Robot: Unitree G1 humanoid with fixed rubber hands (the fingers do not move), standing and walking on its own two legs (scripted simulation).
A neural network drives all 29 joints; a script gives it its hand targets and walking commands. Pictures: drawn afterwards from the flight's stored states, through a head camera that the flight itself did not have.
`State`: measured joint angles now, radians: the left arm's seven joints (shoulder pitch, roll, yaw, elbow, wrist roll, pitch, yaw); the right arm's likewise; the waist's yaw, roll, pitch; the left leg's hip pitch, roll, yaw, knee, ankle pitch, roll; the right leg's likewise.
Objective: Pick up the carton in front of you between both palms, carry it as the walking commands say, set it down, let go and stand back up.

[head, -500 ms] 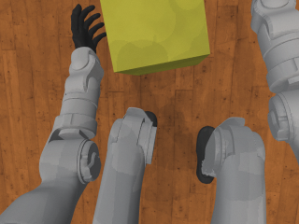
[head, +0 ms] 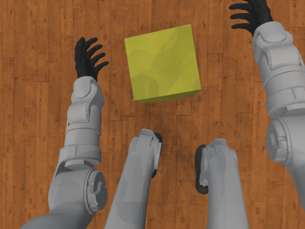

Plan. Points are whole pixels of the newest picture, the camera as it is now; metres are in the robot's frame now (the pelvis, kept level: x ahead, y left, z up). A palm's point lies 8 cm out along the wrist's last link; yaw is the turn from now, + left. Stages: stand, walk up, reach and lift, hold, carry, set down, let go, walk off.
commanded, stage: set down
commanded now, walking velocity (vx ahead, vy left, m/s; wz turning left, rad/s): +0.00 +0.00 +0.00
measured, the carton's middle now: (164, 71) +0.50 +0.07 -0.39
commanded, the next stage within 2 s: let go in 0.34 s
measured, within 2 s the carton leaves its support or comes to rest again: neither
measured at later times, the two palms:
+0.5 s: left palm (49, 63) +0.42 +0.22 +0.04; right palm out of the picture +0.54 -0.16 +0.03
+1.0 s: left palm out of the picture +0.31 +0.24 +0.17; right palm out of the picture +0.37 -0.21 +0.14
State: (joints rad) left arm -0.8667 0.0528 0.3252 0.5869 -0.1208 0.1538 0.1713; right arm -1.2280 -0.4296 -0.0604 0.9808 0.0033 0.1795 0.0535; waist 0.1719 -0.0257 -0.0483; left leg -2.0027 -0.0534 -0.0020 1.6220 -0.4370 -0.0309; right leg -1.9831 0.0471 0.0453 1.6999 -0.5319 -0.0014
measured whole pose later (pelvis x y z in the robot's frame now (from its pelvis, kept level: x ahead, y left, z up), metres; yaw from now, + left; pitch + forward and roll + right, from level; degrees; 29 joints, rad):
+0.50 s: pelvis +0.03 -0.01 +0.13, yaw -2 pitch +44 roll +1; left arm -0.69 0.03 0.35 0.59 0.00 0.12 0.07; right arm -1.04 -0.32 -0.19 0.96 -0.12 0.16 0.05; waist 0.17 -0.03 -0.13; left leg -1.56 -0.02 -0.03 1.11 -0.31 -0.03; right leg -1.55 0.06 0.05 1.17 -0.38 -0.01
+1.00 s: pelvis +0.11 +0.01 +0.23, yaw -3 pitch +17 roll +0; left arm 0.11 0.19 0.03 0.40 -0.04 0.02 -0.09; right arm -0.10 -0.18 -0.13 0.57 -0.05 0.02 -0.05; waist 0.11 0.04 -0.04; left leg -0.67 -0.03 -0.02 0.67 -0.30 0.01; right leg -0.63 0.03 0.07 0.67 -0.35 0.01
